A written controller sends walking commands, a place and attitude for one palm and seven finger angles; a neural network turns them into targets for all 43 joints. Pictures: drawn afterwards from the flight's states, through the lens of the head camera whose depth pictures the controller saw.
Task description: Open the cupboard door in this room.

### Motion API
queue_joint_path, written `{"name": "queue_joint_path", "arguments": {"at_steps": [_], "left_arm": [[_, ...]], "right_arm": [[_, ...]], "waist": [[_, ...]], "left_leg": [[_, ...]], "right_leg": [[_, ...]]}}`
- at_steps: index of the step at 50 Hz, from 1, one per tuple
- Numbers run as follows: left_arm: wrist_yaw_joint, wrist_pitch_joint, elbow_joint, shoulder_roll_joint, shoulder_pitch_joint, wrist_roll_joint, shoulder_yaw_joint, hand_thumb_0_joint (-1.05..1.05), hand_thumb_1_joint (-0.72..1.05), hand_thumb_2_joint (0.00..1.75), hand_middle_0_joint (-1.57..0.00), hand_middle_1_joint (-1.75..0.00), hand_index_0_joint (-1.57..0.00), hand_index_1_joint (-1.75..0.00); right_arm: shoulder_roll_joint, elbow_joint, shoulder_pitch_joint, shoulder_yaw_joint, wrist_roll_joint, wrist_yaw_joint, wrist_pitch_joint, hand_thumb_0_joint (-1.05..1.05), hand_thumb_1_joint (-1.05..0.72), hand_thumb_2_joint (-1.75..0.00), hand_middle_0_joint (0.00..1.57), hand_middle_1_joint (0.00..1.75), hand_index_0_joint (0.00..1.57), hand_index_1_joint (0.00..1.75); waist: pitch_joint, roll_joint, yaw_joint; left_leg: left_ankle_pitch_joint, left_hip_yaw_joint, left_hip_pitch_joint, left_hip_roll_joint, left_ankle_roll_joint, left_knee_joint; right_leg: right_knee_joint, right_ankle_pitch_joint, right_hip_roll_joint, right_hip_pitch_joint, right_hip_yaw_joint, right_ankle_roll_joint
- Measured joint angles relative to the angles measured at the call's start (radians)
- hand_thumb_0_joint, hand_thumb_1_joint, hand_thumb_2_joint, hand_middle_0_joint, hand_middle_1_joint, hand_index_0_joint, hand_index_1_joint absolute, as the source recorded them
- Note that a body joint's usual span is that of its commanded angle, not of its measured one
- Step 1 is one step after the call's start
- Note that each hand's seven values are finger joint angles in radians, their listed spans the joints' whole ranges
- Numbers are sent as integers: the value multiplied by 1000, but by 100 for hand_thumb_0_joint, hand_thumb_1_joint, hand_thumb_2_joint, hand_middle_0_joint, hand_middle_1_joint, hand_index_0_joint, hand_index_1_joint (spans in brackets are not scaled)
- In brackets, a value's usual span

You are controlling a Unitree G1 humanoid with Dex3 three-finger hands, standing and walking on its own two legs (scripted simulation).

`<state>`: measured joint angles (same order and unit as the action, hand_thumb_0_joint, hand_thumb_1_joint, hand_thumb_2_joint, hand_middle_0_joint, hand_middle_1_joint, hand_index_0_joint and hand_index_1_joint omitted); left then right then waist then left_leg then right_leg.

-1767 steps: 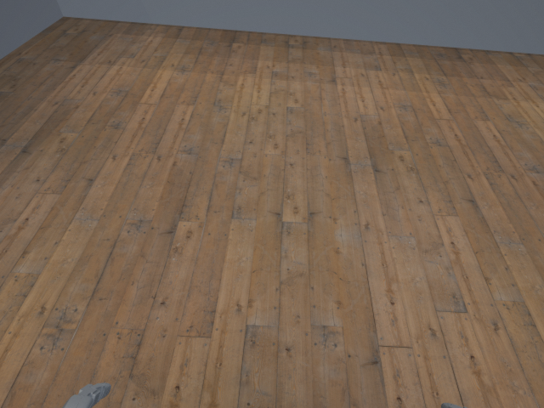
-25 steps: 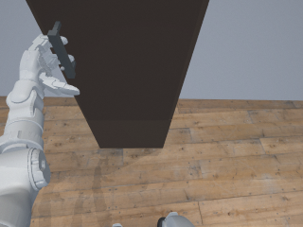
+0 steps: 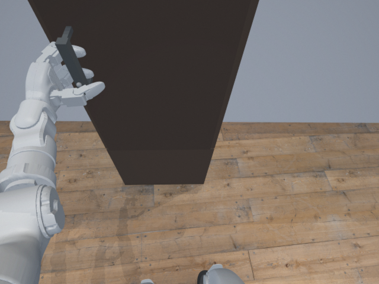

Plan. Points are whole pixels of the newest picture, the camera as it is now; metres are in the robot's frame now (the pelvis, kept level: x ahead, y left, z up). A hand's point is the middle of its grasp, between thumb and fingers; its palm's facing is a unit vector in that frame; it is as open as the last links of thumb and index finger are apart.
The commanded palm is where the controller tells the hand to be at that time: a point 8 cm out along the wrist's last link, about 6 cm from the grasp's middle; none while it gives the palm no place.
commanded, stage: close the thumb around the handle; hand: left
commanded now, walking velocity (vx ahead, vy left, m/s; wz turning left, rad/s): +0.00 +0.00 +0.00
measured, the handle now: (78, 65) +0.55 +0.21 +0.11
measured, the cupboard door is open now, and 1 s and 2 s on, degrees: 1 21 47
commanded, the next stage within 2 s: pull the door open along its arc in 0.30 s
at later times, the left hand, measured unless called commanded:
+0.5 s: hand (83, 82) +0.50 +0.19 +0.12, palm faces -0.04 -1.00 -0.01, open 5.6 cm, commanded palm +0.46 +0.24 +0.11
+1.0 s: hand (95, 129) +0.38 +0.15 +0.12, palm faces +0.13 -0.99 +0.08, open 6.0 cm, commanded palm +0.32 +0.19 +0.11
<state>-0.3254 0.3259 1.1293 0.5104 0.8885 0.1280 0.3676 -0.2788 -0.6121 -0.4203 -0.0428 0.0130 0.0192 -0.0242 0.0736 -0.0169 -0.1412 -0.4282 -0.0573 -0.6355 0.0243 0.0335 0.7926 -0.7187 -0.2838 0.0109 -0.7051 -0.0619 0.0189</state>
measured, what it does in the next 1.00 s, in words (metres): stands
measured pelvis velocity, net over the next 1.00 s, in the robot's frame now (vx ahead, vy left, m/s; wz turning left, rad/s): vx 0.01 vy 0.00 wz -0.01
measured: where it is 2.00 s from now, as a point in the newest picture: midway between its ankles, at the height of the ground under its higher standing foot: outside the picture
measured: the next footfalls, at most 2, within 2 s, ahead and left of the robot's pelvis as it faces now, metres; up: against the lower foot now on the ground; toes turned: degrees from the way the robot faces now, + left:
none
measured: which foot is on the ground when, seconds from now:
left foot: down 0.00-1.00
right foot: down 0.00-1.00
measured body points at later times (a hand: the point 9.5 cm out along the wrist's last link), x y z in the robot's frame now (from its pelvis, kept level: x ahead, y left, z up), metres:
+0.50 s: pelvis +0.00 +0.00 +0.00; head +0.10 +0.00 +0.44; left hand +0.49 +0.24 +0.12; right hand +0.02 -0.27 -0.11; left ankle -0.03 +0.09 -0.71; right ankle +0.03 -0.11 -0.71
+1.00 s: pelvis +0.01 +0.00 +0.01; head +0.05 -0.01 +0.46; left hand +0.37 +0.20 +0.12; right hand +0.15 -0.24 -0.09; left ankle -0.03 +0.09 -0.71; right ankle +0.03 -0.11 -0.71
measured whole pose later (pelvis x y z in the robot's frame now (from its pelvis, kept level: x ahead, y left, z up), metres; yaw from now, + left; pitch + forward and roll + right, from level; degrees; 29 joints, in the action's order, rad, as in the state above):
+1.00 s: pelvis +0.01 +0.00 +0.01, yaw +0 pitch +9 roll -1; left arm 0.02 0.15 0.32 0.13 0.26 0.20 0.18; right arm -0.24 -0.54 -0.27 -0.01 0.03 -0.03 0.01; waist 0.10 -0.04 -0.02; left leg -0.40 -0.07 -0.43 0.01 0.03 0.67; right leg -0.65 -0.28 0.01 -0.53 -0.04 0.02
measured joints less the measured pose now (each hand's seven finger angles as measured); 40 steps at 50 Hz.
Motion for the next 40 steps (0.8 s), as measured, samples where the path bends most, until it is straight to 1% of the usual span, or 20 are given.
{"name": "queue_joint_path", "arguments": {"at_steps": [3, 8, 11, 14, 17, 22, 28, 33, 36, 40], "left_arm": [[-3, -4, 14, -1, 11, 3, -1, -1, 31, 65, -36, -129, -35, -128], [-1, -14, 23, 3, 20, -4, -7, 0, 58, 77, -37, -132, -37, -131], [-9, -13, 26, 7, 22, -4, 1, 0, 70, 82, -38, -133, -38, -133], [-12, -12, 24, 3, 24, -3, -3, 0, 73, 84, -37, -133, -39, -134], [-13, -14, 21, 1, 22, -3, 11, 1, 74, 84, -37, -134, -37, -134], [-3, -14, 13, 3, 13, -6, 12, 0, 74, 84, -38, -135, -36, -135], [0, -18, -20, -6, -16, 7, 8, 0, 74, 83, -37, -135, -35, -135], [-10, -31, -113, -36, -112, 41, 5, 0, 75, 81, -37, -135, -35, -135], [-13, -47, -207, -68, -198, 64, -7, 0, 74, 79, -37, -135, -35, -134], [-7, -73, -361, -121, -331, 91, -43, 0, 74, 78, -37, -135, -33, -134]], "right_arm": [[0, -8, 7, -2, 1, 1, -1, 1, -90, -90, 20, 30, 20, 30], [-4, -3, 13, 0, 0, 4, 3, 1, -90, -90, 20, 30, 20, 30], [-5, -1, 18, -2, 0, 4, 1, 1, -90, -90, 20, 30, 20, 29], [-4, 5, 18, -2, 1, 5, 0, 1, -90, -90, 20, 30, 20, 29], [-5, 8, 18, -2, 0, 5, -2, 1, -90, -90, 20, 30, 20, 29], [-4, 15, 16, -2, 1, 4, -5, 1, -90, -90, 20, 30, 20, 29], [-2, 17, 10, 0, 3, 1, -10, 1, -90, -90, 20, 30, 20, 29], [-3, 29, 4, 5, 12, -4, -18, 1, -90, -90, 20, 30, 20, 29], [-1, 42, 6, 10, 19, -7, -20, 1, -90, -90, 20, 30, 20, 29], [2, 61, 22, 16, 30, -13, -17, 1, -90, -90, 20, 30, 20, 29]], "waist": [[2, 2, 0], [3, -1, -3], [1, 1, -4], [1, 2, -5], [3, 2, -5], [3, 0, -7], [7, -1, 1], [20, -5, 16], [28, -8, 28], [37, -13, 49]], "left_leg": [[-1, 3, 1, 0, -1, 0], [0, 6, -1, 0, -2, 0], [-1, 3, 0, 1, -2, -2], [0, 3, 0, 1, -3, -3], [0, 2, -1, 2, -4, -3], [0, 0, 0, 4, -5, -4], [1, -6, 7, 5, -6, -11], [1, -17, 39, 8, -5, -30], [2, -23, 68, 8, -5, -47], [6, -26, 113, 5, -5, -72]], "right_leg": [[0, -1, 0, 2, -3, 1], [1, -3, 0, 1, -5, 2], [0, -3, 1, 0, -3, 3], [0, -2, 2, -1, -2, 4], [-1, -2, 3, -3, -1, 4], [-1, -2, 4, -3, 1, 5], [2, -1, 7, 0, 6, 6], [15, 0, 12, 24, 18, 6], [27, 0, 13, 49, 24, 5], [44, 0, 12, 90, 28, 3]]}}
